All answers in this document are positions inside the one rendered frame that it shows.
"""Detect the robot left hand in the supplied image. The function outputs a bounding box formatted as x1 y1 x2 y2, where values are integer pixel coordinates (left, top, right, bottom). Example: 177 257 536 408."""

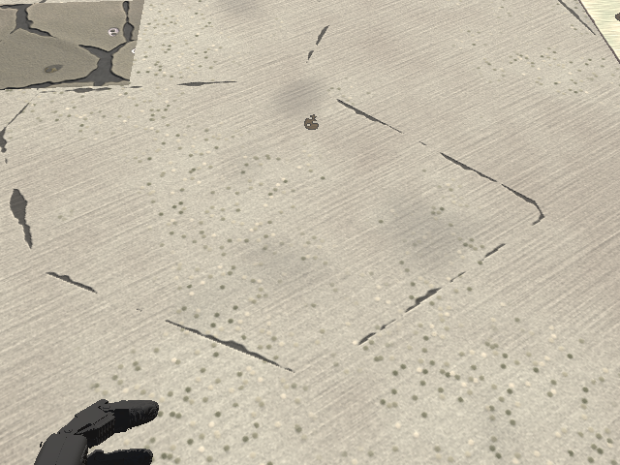
34 399 159 465

